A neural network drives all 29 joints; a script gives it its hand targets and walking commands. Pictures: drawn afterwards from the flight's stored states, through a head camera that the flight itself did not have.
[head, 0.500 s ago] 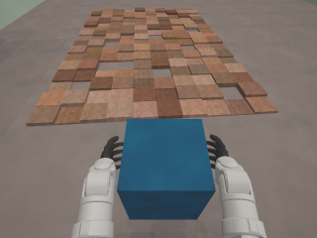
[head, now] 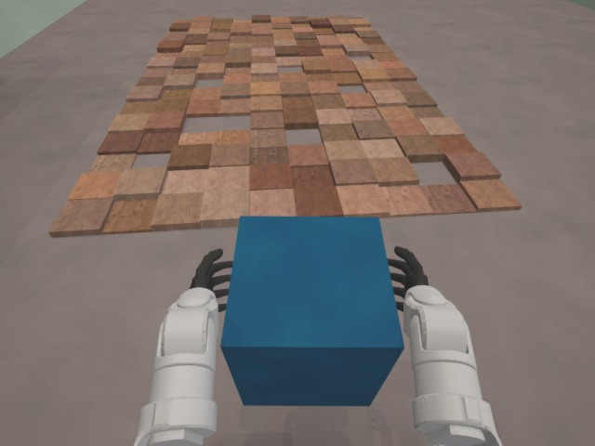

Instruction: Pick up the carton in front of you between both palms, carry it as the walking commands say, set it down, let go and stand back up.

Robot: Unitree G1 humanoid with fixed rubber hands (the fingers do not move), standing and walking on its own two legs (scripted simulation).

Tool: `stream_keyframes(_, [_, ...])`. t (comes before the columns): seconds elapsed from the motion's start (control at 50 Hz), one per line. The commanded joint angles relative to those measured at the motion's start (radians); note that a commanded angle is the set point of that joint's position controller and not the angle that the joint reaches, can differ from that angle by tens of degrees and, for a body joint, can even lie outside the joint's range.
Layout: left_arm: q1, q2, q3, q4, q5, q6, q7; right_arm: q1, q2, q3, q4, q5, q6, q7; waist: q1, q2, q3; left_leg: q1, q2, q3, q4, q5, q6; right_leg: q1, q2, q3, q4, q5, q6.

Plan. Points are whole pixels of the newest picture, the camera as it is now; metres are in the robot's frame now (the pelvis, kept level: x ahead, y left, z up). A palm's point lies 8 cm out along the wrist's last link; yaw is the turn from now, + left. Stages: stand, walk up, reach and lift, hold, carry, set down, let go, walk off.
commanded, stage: carry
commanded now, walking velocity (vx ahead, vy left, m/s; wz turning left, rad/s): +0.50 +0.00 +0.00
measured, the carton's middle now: (308, 315) +0.31 +0.00 -0.02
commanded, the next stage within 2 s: none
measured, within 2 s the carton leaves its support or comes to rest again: neither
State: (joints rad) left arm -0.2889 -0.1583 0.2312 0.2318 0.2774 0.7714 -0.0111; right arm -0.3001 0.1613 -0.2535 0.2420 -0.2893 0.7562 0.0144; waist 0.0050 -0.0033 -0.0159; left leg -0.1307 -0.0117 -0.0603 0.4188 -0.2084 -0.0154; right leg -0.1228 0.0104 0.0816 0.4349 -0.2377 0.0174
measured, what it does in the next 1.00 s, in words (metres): walks ahead: left foot, then right foot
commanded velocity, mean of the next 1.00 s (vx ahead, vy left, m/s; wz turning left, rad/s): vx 0.50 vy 0.00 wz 0.00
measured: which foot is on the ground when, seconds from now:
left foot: down 0.00-0.14, up 0.16-0.36, down 0.38-0.74, up 0.76-1.00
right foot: down 0.00-0.38, up 0.40-0.70, down 0.72-1.00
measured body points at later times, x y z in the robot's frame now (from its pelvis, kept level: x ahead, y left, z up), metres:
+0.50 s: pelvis +0.17 -0.01 +0.00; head +0.14 -0.01 +0.45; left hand +0.43 +0.14 +0.08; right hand +0.42 -0.17 +0.08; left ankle +0.14 +0.08 -0.74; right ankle +0.09 -0.11 -0.69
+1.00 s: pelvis +0.46 -0.08 +0.01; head +0.45 -0.09 +0.46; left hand +0.70 +0.08 +0.09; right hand +0.72 -0.22 +0.09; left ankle +0.52 +0.07 -0.68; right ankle +0.43 -0.14 -0.74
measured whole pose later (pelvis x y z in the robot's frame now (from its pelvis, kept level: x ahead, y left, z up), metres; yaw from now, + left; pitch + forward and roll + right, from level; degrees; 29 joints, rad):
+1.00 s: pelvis +0.46 -0.08 +0.01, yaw +0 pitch +5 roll +1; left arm 0.02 -0.13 0.05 -0.51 0.02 1.18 0.15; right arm 0.00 0.13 -0.05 -0.51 -0.05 1.18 -0.13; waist 0.04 0.00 -0.13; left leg -0.61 0.12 0.12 0.86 -0.17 0.00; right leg -0.18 -0.03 -0.26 0.31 -0.22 -0.06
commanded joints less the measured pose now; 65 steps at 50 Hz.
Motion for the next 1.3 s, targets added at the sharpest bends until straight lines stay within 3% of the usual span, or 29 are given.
stream_keyframes(0.0, [-0.574,-0.92,-0.59,-0.094,-0.295,-0.028,-0.21,-0.525,0.901,0.581,-0.072,0.287,-0.013,0.217,-0.009,0.073,-0.192,-0.065,0.133,-0.085,-0.135,-0.544,0.037,-0.189,-0.041,-0.04,0.002,-0.396,-0.01])
stream_keyframes(0.06, [-0.592,-0.935,-0.657,-0.16,-0.342,0.005,-0.193,-0.508,0.909,0.635,-0.143,0.317,0.023,0.184,-0.011,0.154,-0.237,-0.061,0.22,-0.183,-0.176,-0.419,0.098,-0.189,0.002,-0.155,0.137,-0.155,0.004])
stream_keyframes(0.1, [-0.583,-0.941,-0.713,-0.219,-0.386,0.041,-0.18,-0.494,0.898,0.68,-0.227,0.338,0.064,0.158,-0.008,0.107,-0.292,-0.132,0.181,-0.095,-0.11,-0.419,0.091,-0.062,-0.002,-0.167,0.004,-0.172,-0.011])
stream_keyframes(0.12, [-0.575,-0.932,-0.728,-0.256,-0.395,0.061,-0.168,-0.505,0.896,0.71,-0.274,0.355,0.089,0.148,-0.006,0.044,-0.286,-0.19,0.132,-0.017,-0.015,-0.418,0.063,-0.025,-0.052,-0.084,-0.066,-0.239,-0.027])
stream_keyframes(0.16, [-0.496,-0.891,-0.727,-0.307,-0.399,0.111,-0.135,-0.495,0.884,0.756,-0.34,0.383,0.142,0.124,0.015,-0.242,-0.21,-0.502,0.017,0.163,0.333,-0.3,-0.006,0.116,-0.309,0.327,-0.259,-0.437,-0.14])
stream_keyframes(0.18, [-0.451,-0.873,-0.733,-0.347,-0.397,0.137,-0.113,-0.49,0.865,0.778,-0.379,0.407,0.168,0.115,0.018,-0.245,-0.163,-0.587,0.047,0.146,0.344,-0.315,-0.002,0.138,-0.365,0.417,-0.275,-0.316,-0.198])
stream_keyframes(0.22, [-0.399,-0.836,-0.735,-0.432,-0.4,0.189,-0.074,-0.463,0.848,0.819,-0.442,0.457,0.216,0.093,0.021,-0.146,-0.209,-0.564,0.06,0.148,0.277,-0.294,0.004,0.181,-0.333,0.279,-0.209,-0.061,-0.203])
stream_keyframes(0.26, [-0.347,-0.815,-0.748,-0.515,-0.417,0.236,-0.045,-0.387,0.828,0.84,-0.501,0.48,0.26,0.065,0.025,-0.159,-0.276,-0.459,0.014,0.211,0.183,-0.186,-0.004,0.186,-0.27,0.134,-0.16,0.092,-0.166])
stream_keyframes(0.32, [-0.253,-0.792,-0.773,-0.614,-0.44,0.301,-0.012,-0.267,0.794,0.827,-0.598,0.483,0.323,0.017,0.01,-0.147,-0.322,-0.152,-0.017,0.29,-0.036,-0.025,-0.008,0.038,-0.207,-0.022,-0.045,0.06,-0.124])
stream_keyframes(0.34, [-0.215,-0.781,-0.776,-0.639,-0.452,0.324,0.0,-0.221,0.793,0.819,-0.62,0.486,0.346,0.002,0.003,-0.098,-0.346,0.063,0.009,0.269,-0.078,0.012,0.004,-0.11,-0.183,-0.069,0.029,0.021,-0.101])
stream_keyframes(0.36, [-0.206,-0.766,-0.78,-0.672,-0.465,0.346,0.011,-0.167,0.777,0.802,-0.64,0.477,0.367,-0.013,-0.016,0.002,-0.378,0.288,0.138,0.109,-0.11,-0.07,0.041,-0.308,-0.15,-0.128,0.188,-0.053,-0.063])
stream_keyframes(0.38, [-0.216,-0.75,-0.785,-0.716,-0.483,0.371,0.021,-0.124,0.752,0.778,-0.644,0.46,0.384,-0.031,-0.029,0.26,-0.376,0.425,0.381,-0.27,-0.181,-0.222,0.151,-0.576,-0.068,-0.223,0.423,-0.215,-0.013])
stream_keyframes(0.4, [-0.254,-0.736,-0.797,-0.76,-0.51,0.391,0.029,-0.111,0.753,0.758,-0.653,0.45,0.395,-0.046,-0.04,0.282,-0.314,0.412,0.489,-0.443,-0.199,-0.201,0.26,-0.719,-0.059,-0.166,0.531,-0.309,-0.027])
stream_keyframes(0.46, [-0.216,-0.783,-0.8,-0.795,-0.537,0.413,0.035,-0.131,0.798,0.764,-0.768,0.473,0.424,-0.069,-0.035,0.058,-0.252,0.268,0.437,-0.268,-0.238,-0.097,0.227,-0.74,-0.153,-0.116,0.609,-0.237,-0.032])
stream_keyframes(0.54, [-0.14,-0.764,-0.759,-0.792,-0.508,0.409,0.068,-0.152,0.759,0.798,-0.828,0.517,0.431,-0.08,-0.027,0.101,-0.232,0.158,0.307,0.024,-0.263,0.015,0.147,-0.559,-0.112,-0.206,0.336,-0.043,0.005])
stream_keyframes(0.64, [-0.049,-0.673,-0.717,-0.801,-0.458,0.415,0.114,-0.085,0.664,0.797,-0.834,0.538,0.44,-0.095,-0.022,0.165,-0.178,0.04,0.264,0.167,-0.207,0.096,0.095,-0.318,-0.065,-0.31,0.112,0.137,-0.014])
stream_keyframes(0.7, [-0.024,-0.634,-0.71,-0.807,-0.457,0.422,0.121,-0.058,0.62,0.798,-0.839,0.535,0.45,-0.1,0.001,0.092,-0.249,-0.108,0.186,0.294,0.128,0.257,0.04,0.056,-0.01,-0.37,0.065,0.044,-0.038])
stream_keyframes(0.72, [0.0,-0.618,-0.705,-0.801,-0.454,0.424,0.122,-0.064,0.595,0.798,-0.85,0.533,0.455,-0.101,0.027,-0.04,-0.294,-0.262,0.133,0.303,0.371,0.138,-0.001,0.212,-0.17,-0.114,-0.028,-0.098,-0.073])
stream_keyframes(0.74, [-0.015,-0.607,-0.703,-0.794,-0.456,0.424,0.12,-0.065,0.592,0.804,-0.873,0.534,0.462,-0.1,0.028,-0.294,-0.361,-0.522,0.018,0.269,0.692,-0.205,-0.041,0.381,-0.447,0.375,-0.194,-0.268,-0.21])
stream_keyframes(0.76, [-0.009,-0.636,-0.723,-0.805,-0.473,0.423,0.112,-0.071,0.602,0.818,-0.876,0.542,0.465,-0.092,0.022,-0.262,-0.332,-0.616,0.053,0.129,0.838,-0.278,-0.008,0.336,-0.479,0.467,-0.247,-0.162,-0.251])
stream_keyframes(0.8, [-0.075,-0.732,-0.771,-0.851,-0.503,0.412,0.082,-0.098,0.7,0.832,-0.874,0.546,0.453,-0.066,0.016,-0.095,-0.327,-0.628,0.145,0.073,0.887,-0.194,0.035,0.226,-0.432,0.292,-0.21,-0.002,-0.225])
stream_keyframes(0.84, [-0.15,-0.793,-0.817,-0.875,-0.526,0.397,0.052,-0.104,0.764,0.83,-0.845,0.528,0.432,-0.044,0.009,-0.029,-0.318,-0.546,0.183,0.06,0.757,-0.078,0.039,0.101,-0.379,0.13,-0.247,-0.03,-0.166])
stream_keyframes(0.9, [-0.156,-0.782,-0.85,-0.868,-0.547,0.384,0.022,-0.066,0.768,0.822,-0.814,0.475,0.406,-0.04,0.008,-0.086,-0.287,-0.509,0.155,0.126,0.576,-0.017,0.024,0.056,-0.333,-0.018,-0.291,-0.051,-0.143])
stream_keyframes(1.12, [-0.057,-0.657,-0.777,-0.83,-0.497,0.426,0.049,-0.051,0.676,0.823,-0.849,0.492,0.447,-0.069,0.015,-0.147,-0.103,-0.491,0.091,0.28,0.115,0.184,0.03,0.191,-0.266,-0.228,-0.261,0.321,-0.12])
stream_keyframes(1.2, [-0.119,-0.649,-0.791,-0.924,-0.521,0.434,0.068,-0.099,0.659,0.822,-0.912,0.542,0.453,-0.074,-0.01,-0.109,-0.22,-0.08,-0.017,0.388,0.058,0.061,0.06,0.121,-0.198,-0.345,0.106,0.612,-0.071])
stream_keyframes(1.22, [-0.142,-0.625,-0.79,-0.943,-0.527,0.436,0.076,-0.098,0.641,0.811,-0.922,0.543,0.456,-0.077,-0.038,-0.041,-0.299,0.152,0.078,0.253,0.05,-0.01,0.07,-0.039,-0.178,-0.33,0.313,0.428,-0.045])
stream_keyframes(1.24, [-0.162,-0.612,-0.796,-0.989,-0.539,0.444,0.082,-0.123,0.612,0.8,-0.918,0.55,0.452,-0.08,-0.041,0.245,-0.418,0.401,0.374,-0.249,-0.064,-0.255,0.22,-0.357,-0.066,-0.299,0.663,0.17,0.007])
stream_keyframes(1.26, [-0.191,-0.604,-0.805,-1.001,-0.555,0.445,0.085,-0.114,0.626,0.798,-0.919,0.562,0.452,-0.082,-0.032,0.327,-0.394,0.413,0.443,-0.476,-0.21,-0.107,0.263,-0.537,0.019,-0.203,0.848,-0.234,0.005])
stream_keyframes(1.28, [-0.222,-0.623,-0.809,-0.99,-0.563,0.44,0.088,-0.163,0.627,0.796,-0.952,0.572,0.454,-0.082,-0.031,0.231,-0.382,0.384,0.431,-0.345,-0.167,0.03,0.257,-0.579,-0.049,-0.111,0.953,-0.224,-0.026])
